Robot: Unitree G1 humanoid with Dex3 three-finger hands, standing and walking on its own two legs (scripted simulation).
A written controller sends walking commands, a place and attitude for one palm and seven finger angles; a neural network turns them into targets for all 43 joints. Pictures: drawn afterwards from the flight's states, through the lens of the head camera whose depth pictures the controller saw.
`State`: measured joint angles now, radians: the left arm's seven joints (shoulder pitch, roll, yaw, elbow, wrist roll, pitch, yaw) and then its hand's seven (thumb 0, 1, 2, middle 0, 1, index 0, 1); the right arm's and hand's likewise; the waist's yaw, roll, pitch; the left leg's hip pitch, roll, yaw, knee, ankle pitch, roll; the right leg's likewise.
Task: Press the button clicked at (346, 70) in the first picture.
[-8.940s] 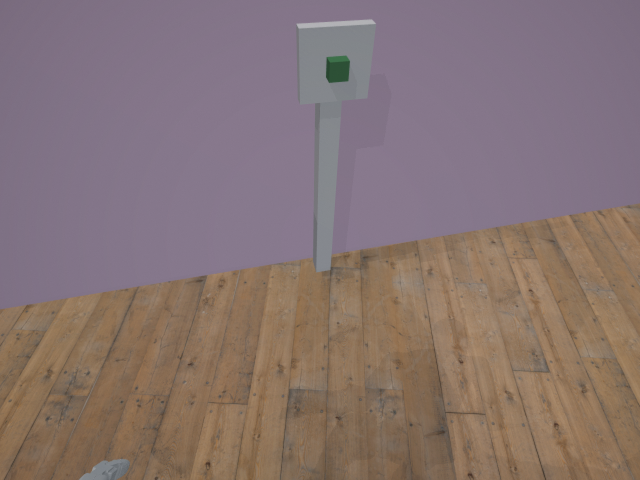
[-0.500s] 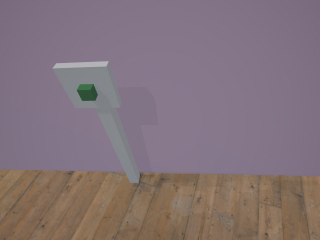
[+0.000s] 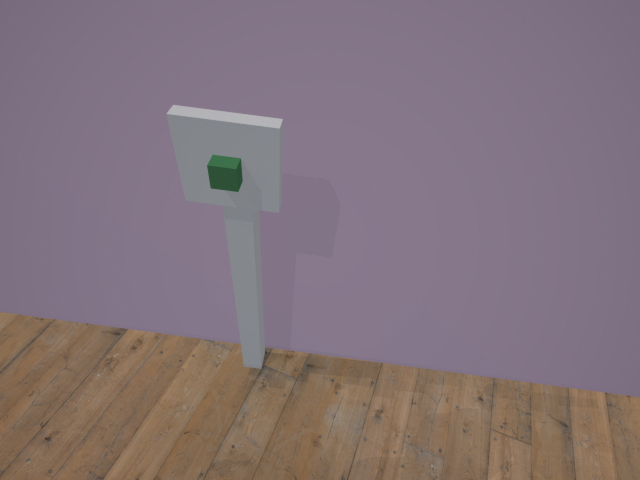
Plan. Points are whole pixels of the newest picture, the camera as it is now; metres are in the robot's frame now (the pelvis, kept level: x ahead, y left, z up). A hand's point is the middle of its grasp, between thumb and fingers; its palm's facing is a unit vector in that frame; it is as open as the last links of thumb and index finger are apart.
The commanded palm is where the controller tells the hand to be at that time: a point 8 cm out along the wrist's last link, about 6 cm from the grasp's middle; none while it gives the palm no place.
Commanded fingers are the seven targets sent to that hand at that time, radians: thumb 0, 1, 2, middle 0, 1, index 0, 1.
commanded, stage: come to a stop and stand still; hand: left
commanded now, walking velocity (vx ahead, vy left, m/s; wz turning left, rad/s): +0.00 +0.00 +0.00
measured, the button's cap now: (226, 172) +0.57 +0.21 +0.06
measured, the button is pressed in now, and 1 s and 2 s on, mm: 0 0 0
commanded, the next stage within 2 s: look again from close up in 0.70 s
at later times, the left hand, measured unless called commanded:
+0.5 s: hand out of the picture +0.10 +0.14 -0.18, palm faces +0.06 -0.98 -0.21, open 7.2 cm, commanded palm none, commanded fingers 0.00 0.90 0.90 -0.20 -0.30 -0.20 -0.30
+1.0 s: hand out of the picture +0.01 +0.14 -0.19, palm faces +0.04 -0.98 -0.17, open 7.4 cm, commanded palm none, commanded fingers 0.00 0.90 0.90 -0.20 -0.30 -0.20 -0.30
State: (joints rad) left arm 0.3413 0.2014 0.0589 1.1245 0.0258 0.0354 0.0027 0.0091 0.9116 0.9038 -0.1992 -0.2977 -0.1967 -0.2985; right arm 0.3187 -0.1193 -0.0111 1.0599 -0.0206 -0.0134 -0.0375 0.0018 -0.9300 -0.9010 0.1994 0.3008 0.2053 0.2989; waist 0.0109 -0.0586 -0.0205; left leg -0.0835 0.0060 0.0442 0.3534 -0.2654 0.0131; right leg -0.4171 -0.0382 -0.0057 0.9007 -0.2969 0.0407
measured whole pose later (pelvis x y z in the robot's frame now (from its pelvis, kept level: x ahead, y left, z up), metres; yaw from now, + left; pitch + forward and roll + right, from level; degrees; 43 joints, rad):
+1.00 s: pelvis +0.03 -0.01 -0.01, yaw +1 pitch +0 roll -1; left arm 0.32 0.12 -0.01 1.14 0.01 -0.02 0.03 0.01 0.91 0.90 -0.20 -0.30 -0.20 -0.30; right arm 0.31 -0.16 -0.01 1.06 -0.02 -0.02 -0.02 0.00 -0.92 -0.90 0.20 0.30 0.20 0.30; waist -0.01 0.03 0.03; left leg -0.19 0.05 0.07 0.54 -0.35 0.00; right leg -0.24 -0.02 -0.09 0.51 -0.27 -0.01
